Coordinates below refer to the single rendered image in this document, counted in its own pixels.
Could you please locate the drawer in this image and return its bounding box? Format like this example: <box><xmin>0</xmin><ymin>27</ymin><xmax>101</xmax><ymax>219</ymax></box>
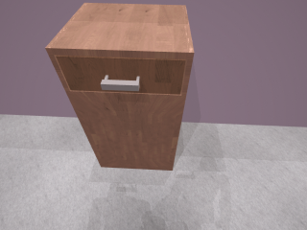
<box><xmin>56</xmin><ymin>55</ymin><xmax>186</xmax><ymax>95</ymax></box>

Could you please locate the handle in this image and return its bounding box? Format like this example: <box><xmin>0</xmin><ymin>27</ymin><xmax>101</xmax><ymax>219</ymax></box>
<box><xmin>101</xmin><ymin>75</ymin><xmax>140</xmax><ymax>91</ymax></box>

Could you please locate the cabinet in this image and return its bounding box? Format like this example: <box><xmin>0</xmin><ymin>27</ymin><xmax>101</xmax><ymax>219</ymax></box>
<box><xmin>45</xmin><ymin>3</ymin><xmax>195</xmax><ymax>171</ymax></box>

